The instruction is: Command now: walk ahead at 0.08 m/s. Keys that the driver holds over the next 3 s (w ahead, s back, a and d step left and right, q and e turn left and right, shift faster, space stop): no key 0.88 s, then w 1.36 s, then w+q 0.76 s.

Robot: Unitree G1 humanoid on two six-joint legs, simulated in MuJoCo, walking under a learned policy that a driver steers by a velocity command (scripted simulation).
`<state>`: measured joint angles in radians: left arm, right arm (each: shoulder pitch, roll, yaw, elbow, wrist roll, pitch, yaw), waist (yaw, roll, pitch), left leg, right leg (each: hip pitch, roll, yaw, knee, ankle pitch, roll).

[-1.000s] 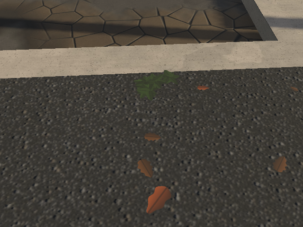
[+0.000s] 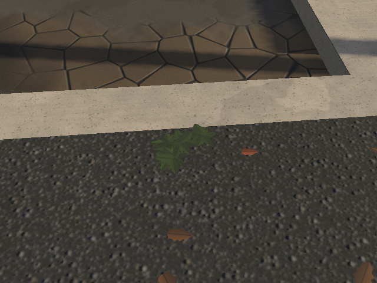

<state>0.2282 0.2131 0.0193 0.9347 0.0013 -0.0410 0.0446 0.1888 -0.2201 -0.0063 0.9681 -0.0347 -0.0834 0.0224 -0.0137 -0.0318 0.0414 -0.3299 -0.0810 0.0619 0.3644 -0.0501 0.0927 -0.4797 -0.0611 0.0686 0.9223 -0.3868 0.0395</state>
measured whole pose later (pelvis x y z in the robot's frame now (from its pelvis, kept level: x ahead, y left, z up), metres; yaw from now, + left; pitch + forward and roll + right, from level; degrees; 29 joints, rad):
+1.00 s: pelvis +0.09 -0.03 +0.00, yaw +1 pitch -1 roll +0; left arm 0.32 0.16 0.04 1.09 -0.01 -0.02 0.05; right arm 0.24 -0.18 -0.03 1.11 0.02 -0.02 -0.04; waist 0.00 -0.01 0.01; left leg -0.25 -0.02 0.03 0.57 -0.35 0.06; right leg -0.20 0.00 0.00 0.58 -0.42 -0.04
